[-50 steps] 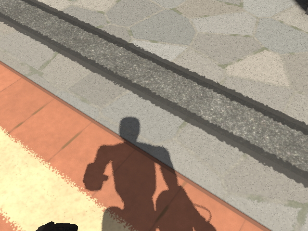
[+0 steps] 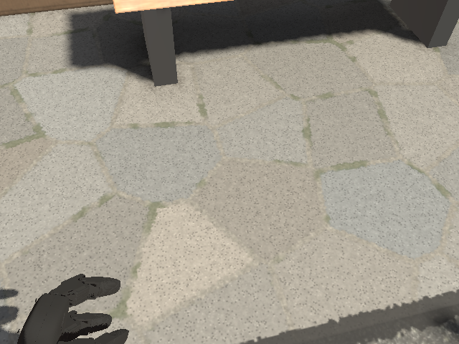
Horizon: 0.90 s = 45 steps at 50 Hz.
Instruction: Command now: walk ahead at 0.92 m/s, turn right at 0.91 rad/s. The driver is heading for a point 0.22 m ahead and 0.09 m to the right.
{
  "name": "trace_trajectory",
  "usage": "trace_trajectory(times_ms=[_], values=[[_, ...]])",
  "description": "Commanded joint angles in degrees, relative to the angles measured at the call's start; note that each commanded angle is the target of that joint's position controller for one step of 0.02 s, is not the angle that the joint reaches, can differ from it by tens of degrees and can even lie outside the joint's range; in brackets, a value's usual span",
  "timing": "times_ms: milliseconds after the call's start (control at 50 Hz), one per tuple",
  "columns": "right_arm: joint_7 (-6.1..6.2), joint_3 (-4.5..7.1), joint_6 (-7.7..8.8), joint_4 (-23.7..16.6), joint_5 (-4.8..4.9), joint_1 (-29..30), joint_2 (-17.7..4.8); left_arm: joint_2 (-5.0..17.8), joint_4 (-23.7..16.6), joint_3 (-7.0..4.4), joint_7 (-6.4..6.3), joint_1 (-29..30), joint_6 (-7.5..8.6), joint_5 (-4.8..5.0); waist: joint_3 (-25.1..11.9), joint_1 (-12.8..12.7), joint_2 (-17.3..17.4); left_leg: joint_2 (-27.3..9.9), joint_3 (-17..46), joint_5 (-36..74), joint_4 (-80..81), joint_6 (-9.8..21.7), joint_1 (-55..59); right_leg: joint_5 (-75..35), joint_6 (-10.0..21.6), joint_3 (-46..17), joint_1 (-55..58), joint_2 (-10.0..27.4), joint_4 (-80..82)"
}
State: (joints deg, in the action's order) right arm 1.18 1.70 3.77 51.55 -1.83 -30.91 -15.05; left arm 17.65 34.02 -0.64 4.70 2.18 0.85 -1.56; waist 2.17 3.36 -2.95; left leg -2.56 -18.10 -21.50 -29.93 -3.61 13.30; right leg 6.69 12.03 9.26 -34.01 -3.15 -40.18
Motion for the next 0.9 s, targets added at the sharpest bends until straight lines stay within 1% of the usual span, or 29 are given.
trace_trajectory(times_ms=[20,40,60,80,100,140,160,200,220,260,320,340,380,400,420,440,460,480,500,520,580,680,740,780,800,820,840,860,900], values=[[-0.62,2.48,0.05,-9.47,-0.62,11.74,-9.08,13.55,7.43,-6.6,-3.62,-26.76,-0.6,1.51,-7.77,-13.98,-7.72,1.41,4.45,1.05,-54.56,2.82,-42.76,-2.55,5.21,-19.08,49.29,5.37,6.15],[-0.25,1.56,0.7,-15.96,1.24,6.25,-7.96,19.65,3.55,-7.42,-3.62,-23.39,-1.23,-1.12,-19.42,-8.42,-9.75,4.59,15.64,-9.6,-71.18,0.7,-59.98,-16.06,17.79,-49.2,64.32,20.26,11.75],[-0.1,1.12,1.99,-16.59,0.93,12.46,-9.65,16.16,2.78,-7.32,-4.65,-25.22,-1.21,-0.27,-19.87,-11.52,2.65,1.72,21.78,-3.16,-67.93,1.03,-63.46,-14.42,16.62,-51.94,60.77,21.12,19.08],[-0.05,0.69,2.39,-15.98,1.32,12.49,-9.03,13.15,4.47,-6.44,-5.42,-22.56,-0.62,0.2,-9.72,-7.5,6.5,-1.02,21.44,-0.3,-61.11,1.36,-61.46,-20.44,14.2,-45.65,48.77,20.31,20.82],[0.1,0.6,1.95,-15.18,0.58,12.75,-8.45,10.24,5.4,-5.44,-5.62,-19.87,0.08,0.49,-3.42,-3.81,9.66,-3.22,20.63,-0.38,-54.95,1.24,-56.69,-27.05,11.44,-38.95,37.17,17.79,21.18],[-0.11,0.59,-0.72,-13.59,-0.96,10.46,-7.89,6.79,5.42,-3.91,-5.47,-17.17,1.72,1.33,-0.08,-0.16,10.75,-4.63,20.4,-1.93,-46.86,0.53,-46.24,-41.36,8.43,-29.18,22.28,14.08,22.18],[-0.36,0.47,-1.72,-13.81,-0.93,10.47,-7.03,6.68,6.32,-3.66,-5.09,-17.55,2.35,1.48,-0.58,0.56,9.43,-4.75,20.0,-2.37,-41.13,0.22,-43.09,-43.89,7.58,-26.09,18.74,12.59,22.89],[-0.8,-0.28,-1.97,-14.44,-0.44,12.98,-4.24,7.58,7.94,-3.91,-4.54,-17.52,3.13,0.85,-1.23,0.67,6.96,-3.02,17.3,4.17,-29.42,1.25,-40.48,-50.74,4.63,-19.17,17.09,7.44,22.44],[-1.01,-0.73,-1.84,-14.33,-0.07,13.6,-2.9,6.93,8.44,-3.8,-4.3,-17.08,3.18,0.89,-2.48,0.34,5.08,-1.87,16.0,10.15,-22.93,2.16,-37.89,-51.0,2.35,-15.7,17.11,4.74,21.87],[-1.28,-1.11,-1.42,-14.1,0.69,16.26,-1.91,5.21,9.67,-3.44,-4.04,-18.32,3.25,1.43,-4.52,-2.25,1.44,0.24,14.34,22.6,-13.0,3.5,-34.8,-45.39,-0.95,-12.84,20.04,2.56,21.59],[-1.16,-0.78,-0.95,-14.15,0.61,20.23,-2.94,4.73,11.7,-3.18,-4.39,-22.27,3.07,1.72,-4.14,-5.39,0.78,2.38,14.29,29.84,-4.99,4.84,-34.37,-39.88,-3.34,-14.14,27.03,4.3,19.77],[-1.01,-0.42,-0.64,-13.76,0.22,19.23,-3.88,5.5,12.03,-3.35,-4.67,-22.51,2.91,1.37,-4.08,-4.95,0.09,3.04,14.93,28.61,-3.32,5.6,-33.28,-40.63,-3.93,-15.22,28.96,5.58,17.38],[-0.68,0.57,0.33,-10.27,-0.51,10.17,-5.96,6.93,12.02,-3.8,-5.41,-19.9,2.49,1.31,-5.16,-0.03,-0.63,3.46,16.25,29.28,1.83,7.15,-25.65,-41.2,-5.78,-16.18,30.23,6.23,7.76],[-0.5,1.12,1.23,-8.63,-0.56,6.33,-8.16,6.8,11.79,-3.84,-5.45,-20.54,2.38,1.45,-6.42,1.31,2.9,0.12,18.44,47.21,4.35,7.79,-19.61,-30.9,-7.1,-14.68,28.57,2.61,-1.67],[-0.54,1.8,1.56,-9.09,-0.94,3.65,-11.89,3.36,11.54,-3.31,-5.79,-27.18,2.24,2.21,-13.19,-0.01,13.25,-14.59,30.8,83.91,-1.66,15.12,-8.96,2.3,-9.18,-11.38,21.19,-3.95,-20.98],[-0.82,1.65,0.65,-9.25,0.74,4.23,-11.15,1.03,12.92,-2.89,-6.08,-35.33,1.58,3.09,-23.89,-3.01,20.0,-23.86,46.79,92.57,0.48,23.92,-1.88,30.42,-10.3,-15.98,14.2,-9.74,-32.25],[-1.13,1.15,-0.2,-10.72,2.17,8.49,-8.45,3.7,14.85,-3.06,-6.29,-33.4,0.55,0.91,-20.89,-3.45,9.67,-21.22,44.79,76.73,3.91,22.93,-8.54,26.65,-10.6,-20.12,13.49,-6.44,-34.68],[-0.9,0.42,-0.73,-11.23,2.07,13.35,-5.52,4.4,14.29,-3.25,-6.06,-28.29,-0.14,0.25,-14.41,-3.91,5.75,-18.11,40.29,60.8,6.31,21.13,-14.88,24.08,-11.12,-19.22,11.72,-4.48,-33.59],[-0.54,-0.48,-1.15,-11.02,1.6,16.02,-3.16,3.56,13.75,-2.96,-5.86,-25.01,-0.84,0.03,-9.54,-4.65,3.89,-15.38,36.44,50.35,9.12,18.73,-20.72,22.77,-11.45,-18.44,11.49,-2.32,-29.25],[-0.27,-0.85,-1.43,-10.66,1.45,17.35,-2.66,2.76,13.38,-2.67,-5.48,-23.29,-1.81,0.0,-7.19,-5.15,5.08,-12.7,32.79,42.59,12.06,16.7,-25.61,21.21,-11.97,-17.41,13.75,-0.94,-24.5],[-0.39,-0.49,-1.87,-8.72,0.3,17.14,-4.46,0.78,15.09,-1.92,-5.15,-25.0,-3.95,0.28,-7.13,-5.97,8.19,-8.99,27.84,29.57,15.04,14.48,-31.63,20.03,-12.46,-13.37,20.63,-1.12,-15.97],[-0.59,0.35,-3.31,-6.8,0.37,16.75,-6.38,1.32,16.31,-1.34,-5.66,-20.95,-4.69,0.38,-5.02,-4.17,11.57,-8.34,30.03,0.95,19.7,13.42,-32.65,17.79,-11.12,-10.22,21.83,0.67,-1.95],[-0.26,0.75,-4.81,-5.93,0.95,17.28,-6.56,0.7,18.33,-1.08,-5.83,-22.55,-3.98,0.65,-3.36,-4.92,10.41,-8.39,30.79,-6.69,20.72,11.87,-35.05,13.94,-9.24,-8.31,25.67,0.56,6.82],[0.03,0.71,-5.35,-4.92,1.26,16.49,-5.63,0.22,19.29,-0.71,-6.23,-23.05,-2.98,0.26,-0.99,-5.06,8.24,-7.07,29.87,-9.66,20.22,8.51,-37.56,10.06,-7.02,-10.84,28.39,1.91,16.91],[-0.12,0.55,-5.33,-4.86,1.46,15.83,-4.43,1.59,19.17,-0.72,-6.59,-23.03,-2.24,-0.46,-0.48,-4.24,4.57,-5.27,28.34,-7.08,17.02,6.32,-37.26,13.49,-5.56,-17.69,27.18,7.03,22.24],[-0.36,0.3,-5.3,-4.97,2.2,16.16,-2.77,2.6,19.19,-0.8,-6.71,-19.92,-1.87,0.28,2.14,-2.09,-2.05,-0.24,23.0,-1.32,13.71,4.67,-32.87,23.08,-3.97,-24.34,16.7,10.87,26.07],[-0.75,0.23,-5.06,-3.98,1.97,17.15,-2.53,0.03,19.28,0.02,-6.65,-17.46,-1.08,0.58,2.61,-1.39,-2.14,0.99,21.28,7.47,9.62,4.49,-24.75,26.04,-4.77,-25.66,9.87,12.49,29.88],[-1.06,0.04,-4.75,-3.05,1.45,16.48,-1.55,-0.21,19.6,0.19,-6.72,-15.69,-0.26,0.64,1.81,-0.08,-2.8,0.9,21.27,11.61,8.48,4.92,-20.02,24.42,-6.56,-23.93,7.97,11.51,30.04],[-1.14,0.21,-4.21,-1.24,0.79,14.86,-2.86,0.91,20.73,-0.21,-6.94,-16.37,0.45,1.06,0.4,0.36,-2.39,-0.36,22.15,13.2,8.83,5.55,-17.17,21.02,-8.48,-20.72,8.94,9.14,28.45]])
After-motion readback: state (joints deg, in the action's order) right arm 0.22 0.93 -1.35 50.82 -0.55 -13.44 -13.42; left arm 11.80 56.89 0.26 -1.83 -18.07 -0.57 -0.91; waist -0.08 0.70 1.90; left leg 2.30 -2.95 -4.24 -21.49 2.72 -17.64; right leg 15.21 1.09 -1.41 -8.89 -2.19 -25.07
